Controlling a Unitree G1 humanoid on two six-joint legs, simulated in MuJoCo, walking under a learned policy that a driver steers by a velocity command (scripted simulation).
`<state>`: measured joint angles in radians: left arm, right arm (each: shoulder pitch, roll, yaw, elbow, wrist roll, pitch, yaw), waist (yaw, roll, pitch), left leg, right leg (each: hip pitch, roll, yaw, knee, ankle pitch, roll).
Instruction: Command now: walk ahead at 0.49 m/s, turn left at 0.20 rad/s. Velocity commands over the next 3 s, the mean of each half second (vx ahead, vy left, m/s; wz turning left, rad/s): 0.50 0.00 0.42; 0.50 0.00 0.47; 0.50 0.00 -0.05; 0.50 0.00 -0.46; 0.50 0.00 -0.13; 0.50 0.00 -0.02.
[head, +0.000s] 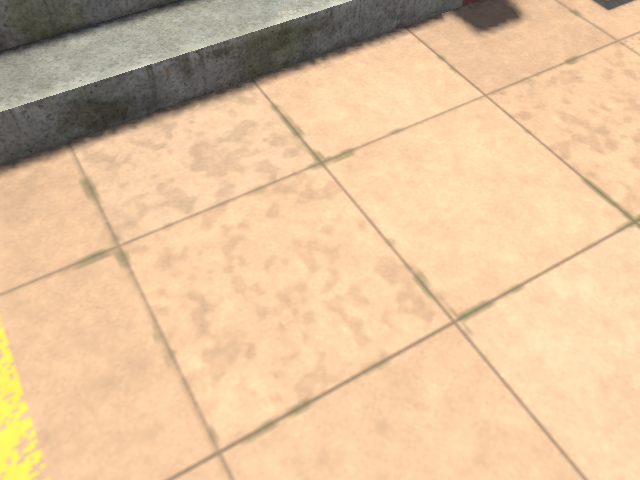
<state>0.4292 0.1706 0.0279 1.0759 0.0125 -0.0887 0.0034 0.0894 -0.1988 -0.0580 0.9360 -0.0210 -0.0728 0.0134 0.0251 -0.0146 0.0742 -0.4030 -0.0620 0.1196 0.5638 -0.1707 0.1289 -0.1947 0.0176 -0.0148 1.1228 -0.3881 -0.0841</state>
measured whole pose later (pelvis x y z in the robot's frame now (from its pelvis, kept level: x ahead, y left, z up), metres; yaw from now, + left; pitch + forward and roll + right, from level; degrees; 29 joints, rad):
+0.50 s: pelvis +0.27 -0.02 +0.00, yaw +15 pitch +2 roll +0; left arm -0.02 0.21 0.03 0.77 0.04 -0.09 0.00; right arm 0.45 -0.24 -0.08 0.98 0.00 -0.06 0.00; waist -0.09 0.01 0.05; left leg -0.11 -0.10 -0.14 0.71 -0.46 0.08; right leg -0.44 0.00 -0.02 0.54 -0.10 -0.03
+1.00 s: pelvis +0.50 +0.08 +0.00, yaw +30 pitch +2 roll -1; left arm 0.46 0.21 0.03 0.99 0.01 -0.07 0.00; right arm -0.01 -0.21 -0.03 0.76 -0.06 -0.05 0.05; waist 0.07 0.00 0.06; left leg -0.45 -0.03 0.09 0.55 -0.13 0.14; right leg 0.02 -0.09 -0.25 0.55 -0.44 0.01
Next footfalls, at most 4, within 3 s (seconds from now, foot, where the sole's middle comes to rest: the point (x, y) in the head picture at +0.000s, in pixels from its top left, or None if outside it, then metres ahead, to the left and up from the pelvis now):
0.46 right None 0.43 -0.10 -0.76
0.98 left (241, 413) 0.58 0.21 -0.76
1.54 right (252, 277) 0.93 0.22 -0.76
2.06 left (174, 198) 1.18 0.45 -0.76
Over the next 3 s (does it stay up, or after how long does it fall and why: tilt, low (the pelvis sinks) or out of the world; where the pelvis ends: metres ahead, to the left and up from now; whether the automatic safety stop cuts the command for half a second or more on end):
stays up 1.44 0.37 0.02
